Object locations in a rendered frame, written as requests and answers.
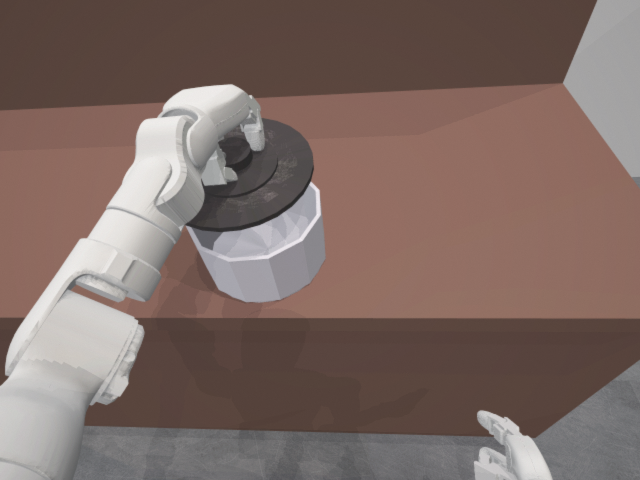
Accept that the left robot forearm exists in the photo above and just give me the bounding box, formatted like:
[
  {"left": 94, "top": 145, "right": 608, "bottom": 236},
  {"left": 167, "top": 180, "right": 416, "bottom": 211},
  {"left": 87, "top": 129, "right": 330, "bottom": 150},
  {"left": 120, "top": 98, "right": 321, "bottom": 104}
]
[{"left": 5, "top": 104, "right": 218, "bottom": 376}]

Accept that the lid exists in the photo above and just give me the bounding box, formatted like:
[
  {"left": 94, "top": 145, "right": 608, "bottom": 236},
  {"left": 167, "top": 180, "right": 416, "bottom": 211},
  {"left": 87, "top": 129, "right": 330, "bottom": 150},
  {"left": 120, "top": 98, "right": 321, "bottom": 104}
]
[{"left": 185, "top": 118, "right": 314, "bottom": 232}]

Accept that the table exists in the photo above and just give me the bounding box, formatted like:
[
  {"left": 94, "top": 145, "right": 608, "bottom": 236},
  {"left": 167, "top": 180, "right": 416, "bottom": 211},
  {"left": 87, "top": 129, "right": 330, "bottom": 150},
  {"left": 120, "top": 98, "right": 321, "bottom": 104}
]
[{"left": 0, "top": 0, "right": 640, "bottom": 438}]

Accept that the robot right hand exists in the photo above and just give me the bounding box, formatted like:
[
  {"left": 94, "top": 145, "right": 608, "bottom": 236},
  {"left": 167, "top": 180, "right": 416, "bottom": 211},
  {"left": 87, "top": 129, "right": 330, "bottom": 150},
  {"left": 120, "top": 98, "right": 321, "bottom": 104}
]
[{"left": 474, "top": 410, "right": 553, "bottom": 480}]

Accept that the pot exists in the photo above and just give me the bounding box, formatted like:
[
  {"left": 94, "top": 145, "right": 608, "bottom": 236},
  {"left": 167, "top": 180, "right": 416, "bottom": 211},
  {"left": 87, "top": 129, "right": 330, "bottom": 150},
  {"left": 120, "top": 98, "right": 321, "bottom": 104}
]
[{"left": 186, "top": 182, "right": 326, "bottom": 303}]

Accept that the robot left hand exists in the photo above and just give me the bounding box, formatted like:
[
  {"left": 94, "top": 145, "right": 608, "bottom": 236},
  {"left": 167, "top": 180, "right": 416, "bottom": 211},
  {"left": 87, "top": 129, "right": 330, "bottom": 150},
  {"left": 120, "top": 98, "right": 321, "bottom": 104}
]
[{"left": 163, "top": 84, "right": 265, "bottom": 186}]

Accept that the knob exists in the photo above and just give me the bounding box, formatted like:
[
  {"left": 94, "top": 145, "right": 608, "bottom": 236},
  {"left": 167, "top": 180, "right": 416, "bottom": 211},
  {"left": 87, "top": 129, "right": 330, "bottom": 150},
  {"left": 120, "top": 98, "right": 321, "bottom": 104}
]
[{"left": 218, "top": 137, "right": 253, "bottom": 172}]

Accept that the left robot upper arm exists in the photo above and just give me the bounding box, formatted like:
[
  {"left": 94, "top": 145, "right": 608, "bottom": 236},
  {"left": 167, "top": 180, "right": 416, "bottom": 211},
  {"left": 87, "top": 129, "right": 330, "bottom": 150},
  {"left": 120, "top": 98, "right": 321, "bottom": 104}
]
[{"left": 0, "top": 290, "right": 145, "bottom": 480}]

